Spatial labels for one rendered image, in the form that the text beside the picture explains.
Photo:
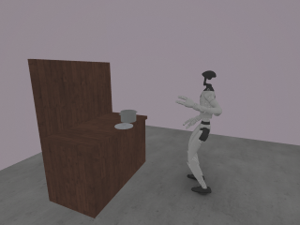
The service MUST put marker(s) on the robot left hand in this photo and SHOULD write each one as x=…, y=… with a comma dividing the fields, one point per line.
x=189, y=102

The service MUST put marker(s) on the pot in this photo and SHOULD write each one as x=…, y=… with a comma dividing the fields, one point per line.
x=128, y=116

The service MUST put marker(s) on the humanoid robot head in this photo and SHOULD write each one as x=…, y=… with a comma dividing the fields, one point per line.
x=209, y=74

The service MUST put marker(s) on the robot left upper arm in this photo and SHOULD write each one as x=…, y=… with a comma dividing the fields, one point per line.
x=212, y=101

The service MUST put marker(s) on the lid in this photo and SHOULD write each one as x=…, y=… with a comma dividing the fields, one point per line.
x=126, y=126

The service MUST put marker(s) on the robot right hand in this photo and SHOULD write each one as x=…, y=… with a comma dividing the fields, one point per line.
x=192, y=122

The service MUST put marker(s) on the robot left forearm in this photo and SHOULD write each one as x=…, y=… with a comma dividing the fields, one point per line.
x=208, y=110

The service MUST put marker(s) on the robot right forearm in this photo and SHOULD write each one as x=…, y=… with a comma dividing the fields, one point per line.
x=198, y=118

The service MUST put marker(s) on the table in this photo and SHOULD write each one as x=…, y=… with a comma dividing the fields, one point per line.
x=86, y=159

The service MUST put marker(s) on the robot torso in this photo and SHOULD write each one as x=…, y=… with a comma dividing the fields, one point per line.
x=205, y=123

